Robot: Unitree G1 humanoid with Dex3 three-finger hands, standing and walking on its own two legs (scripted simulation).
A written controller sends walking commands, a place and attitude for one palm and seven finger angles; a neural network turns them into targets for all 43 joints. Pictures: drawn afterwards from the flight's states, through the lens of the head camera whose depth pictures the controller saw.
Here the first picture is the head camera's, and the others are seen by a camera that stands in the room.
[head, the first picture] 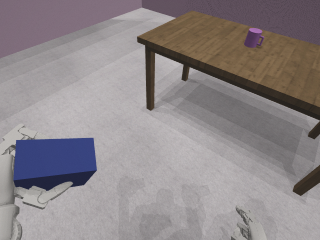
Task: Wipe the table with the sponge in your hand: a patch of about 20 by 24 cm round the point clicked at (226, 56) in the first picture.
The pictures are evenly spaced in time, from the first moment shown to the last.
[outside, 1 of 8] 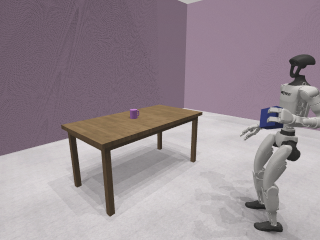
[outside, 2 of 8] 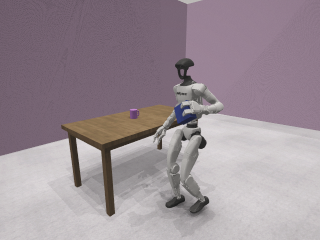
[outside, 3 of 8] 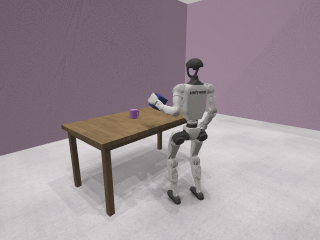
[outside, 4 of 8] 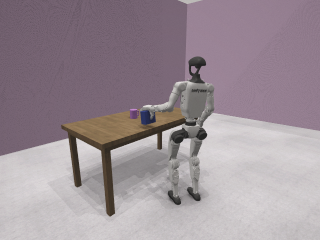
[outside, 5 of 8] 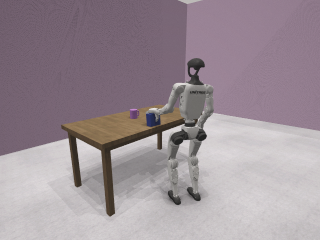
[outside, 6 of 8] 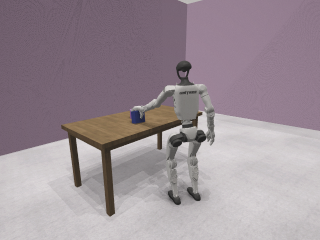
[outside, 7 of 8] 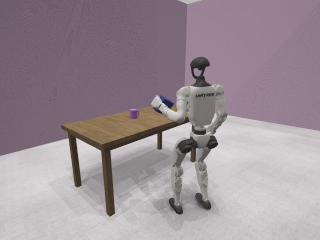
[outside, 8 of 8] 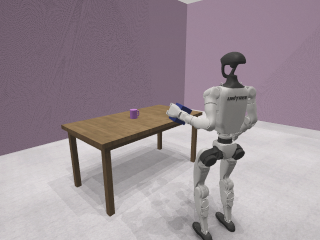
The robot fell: no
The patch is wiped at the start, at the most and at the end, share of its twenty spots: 0.00 1.00 1.00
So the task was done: yes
